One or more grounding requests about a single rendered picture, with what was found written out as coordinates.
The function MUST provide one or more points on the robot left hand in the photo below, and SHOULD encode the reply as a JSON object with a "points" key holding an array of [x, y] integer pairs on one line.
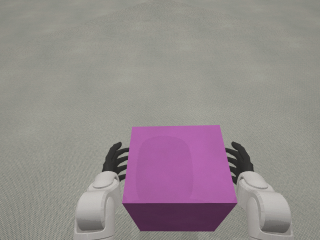
{"points": [[112, 161]]}

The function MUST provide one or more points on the robot right hand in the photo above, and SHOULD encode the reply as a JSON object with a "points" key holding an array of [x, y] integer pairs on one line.
{"points": [[242, 161]]}

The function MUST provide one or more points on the robot right forearm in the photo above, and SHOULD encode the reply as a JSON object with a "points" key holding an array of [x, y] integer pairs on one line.
{"points": [[268, 213]]}

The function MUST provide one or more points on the robot left forearm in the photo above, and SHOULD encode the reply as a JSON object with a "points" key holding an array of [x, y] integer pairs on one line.
{"points": [[95, 210]]}

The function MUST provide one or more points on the carton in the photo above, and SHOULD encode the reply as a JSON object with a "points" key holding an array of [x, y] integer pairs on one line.
{"points": [[178, 178]]}

